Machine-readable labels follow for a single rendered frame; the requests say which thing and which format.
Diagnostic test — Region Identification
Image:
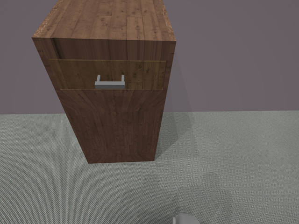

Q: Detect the right robot thigh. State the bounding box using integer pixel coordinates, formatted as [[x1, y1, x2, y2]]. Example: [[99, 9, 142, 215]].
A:
[[171, 213, 200, 224]]

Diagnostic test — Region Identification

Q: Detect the drawer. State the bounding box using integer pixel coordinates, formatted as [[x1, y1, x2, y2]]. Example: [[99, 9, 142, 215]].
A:
[[49, 59, 166, 89]]

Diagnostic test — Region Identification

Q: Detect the handle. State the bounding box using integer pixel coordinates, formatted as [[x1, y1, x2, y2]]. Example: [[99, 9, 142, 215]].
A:
[[95, 75, 125, 89]]

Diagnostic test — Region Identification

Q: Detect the cabinet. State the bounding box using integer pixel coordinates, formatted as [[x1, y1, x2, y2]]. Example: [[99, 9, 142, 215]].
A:
[[32, 0, 176, 164]]

